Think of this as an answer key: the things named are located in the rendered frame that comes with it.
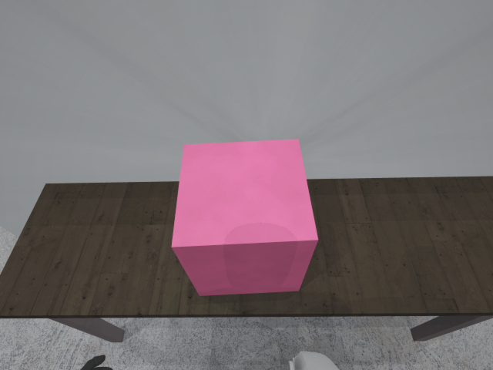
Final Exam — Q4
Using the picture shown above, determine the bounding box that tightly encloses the left robot hand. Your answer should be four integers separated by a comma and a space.
80, 355, 112, 370

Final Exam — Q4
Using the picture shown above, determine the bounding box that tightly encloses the carton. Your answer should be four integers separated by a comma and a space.
171, 139, 318, 296

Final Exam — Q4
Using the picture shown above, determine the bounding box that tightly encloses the table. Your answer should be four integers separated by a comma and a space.
0, 176, 493, 342

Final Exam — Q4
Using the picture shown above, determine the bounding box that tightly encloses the robot right thigh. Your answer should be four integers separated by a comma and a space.
288, 352, 339, 370

